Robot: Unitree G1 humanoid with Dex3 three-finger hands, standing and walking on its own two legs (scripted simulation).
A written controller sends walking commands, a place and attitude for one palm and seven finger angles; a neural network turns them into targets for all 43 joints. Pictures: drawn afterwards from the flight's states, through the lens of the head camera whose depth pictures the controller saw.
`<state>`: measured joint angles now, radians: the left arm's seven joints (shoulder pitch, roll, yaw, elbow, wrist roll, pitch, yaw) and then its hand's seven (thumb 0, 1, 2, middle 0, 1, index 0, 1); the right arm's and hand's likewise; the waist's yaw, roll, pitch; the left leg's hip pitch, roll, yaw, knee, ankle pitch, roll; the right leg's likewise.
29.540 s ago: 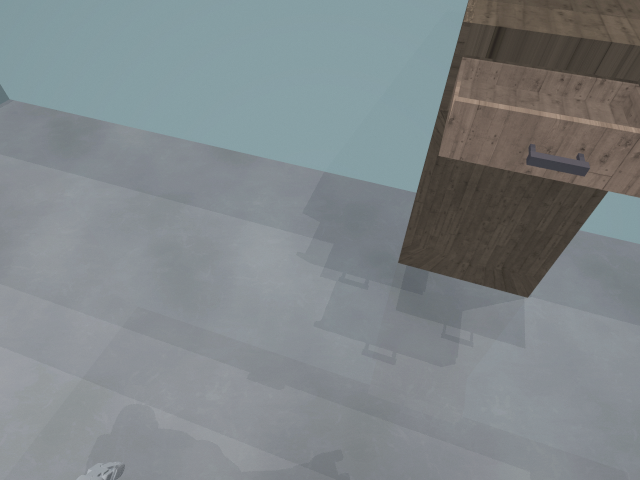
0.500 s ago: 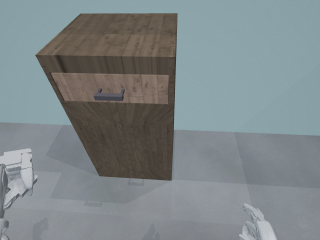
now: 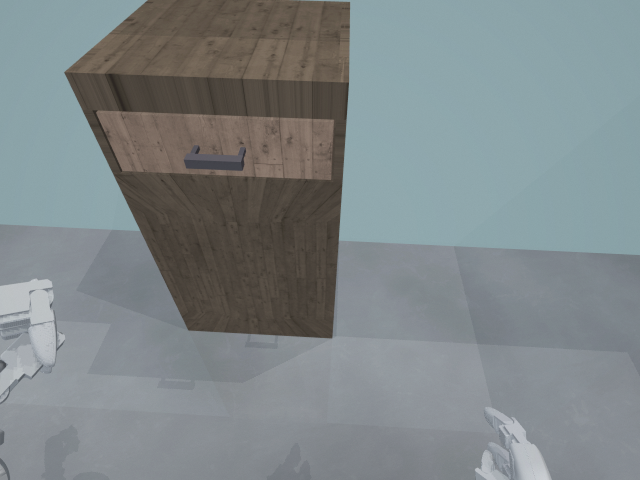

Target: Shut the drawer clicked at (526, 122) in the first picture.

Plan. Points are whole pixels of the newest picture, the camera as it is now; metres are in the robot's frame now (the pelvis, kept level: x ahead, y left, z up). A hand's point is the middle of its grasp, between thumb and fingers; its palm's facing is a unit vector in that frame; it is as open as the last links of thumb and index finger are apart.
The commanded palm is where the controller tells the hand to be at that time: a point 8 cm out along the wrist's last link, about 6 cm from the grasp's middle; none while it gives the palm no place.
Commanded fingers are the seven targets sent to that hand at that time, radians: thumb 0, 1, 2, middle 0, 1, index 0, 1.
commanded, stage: step back with the hand held close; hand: left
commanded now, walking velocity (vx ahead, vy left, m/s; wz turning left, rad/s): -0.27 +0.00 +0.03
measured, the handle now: (216, 156) +0.69 +0.24 +0.02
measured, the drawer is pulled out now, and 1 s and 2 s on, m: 0.00 0.00 0.00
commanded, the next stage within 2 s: stop stepping back and stand still in 0.76 s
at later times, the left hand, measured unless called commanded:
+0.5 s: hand (2, 424) +0.13 +0.24 +0.18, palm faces +0.39 -0.79 -0.47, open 3.2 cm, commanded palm +0.05 +0.29 +0.20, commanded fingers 0.00 0.90 0.90 -1.40 -1.60 -1.40 -1.60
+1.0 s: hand out of the picture +0.04 +0.21 +0.19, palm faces +0.24 -0.83 -0.50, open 3.2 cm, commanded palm -0.02 +0.26 +0.20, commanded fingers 0.00 0.90 0.90 -1.40 -1.60 -1.40 -1.60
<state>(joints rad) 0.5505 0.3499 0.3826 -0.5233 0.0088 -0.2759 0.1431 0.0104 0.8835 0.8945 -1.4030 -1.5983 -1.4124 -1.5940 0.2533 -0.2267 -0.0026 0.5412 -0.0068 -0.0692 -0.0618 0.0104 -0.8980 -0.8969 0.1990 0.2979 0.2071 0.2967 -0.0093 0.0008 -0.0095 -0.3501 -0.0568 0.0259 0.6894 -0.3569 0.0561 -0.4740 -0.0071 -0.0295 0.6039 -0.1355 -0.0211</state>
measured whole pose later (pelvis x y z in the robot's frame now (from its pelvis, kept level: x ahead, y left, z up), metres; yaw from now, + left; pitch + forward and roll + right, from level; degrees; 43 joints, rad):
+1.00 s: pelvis -0.17 -0.01 +0.01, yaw -3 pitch +1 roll -2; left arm 0.66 0.47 0.42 -0.59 -0.05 -0.29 0.11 0.01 0.88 0.89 -1.40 -1.60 -1.41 -1.59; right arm 0.23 -0.20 0.00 0.60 0.00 -0.09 -0.08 0.01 -0.90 -0.90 0.20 0.30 0.21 0.30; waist -0.06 -0.01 -0.04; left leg -0.45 0.03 0.04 0.50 -0.07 0.03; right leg -0.21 0.00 0.04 0.54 -0.37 0.03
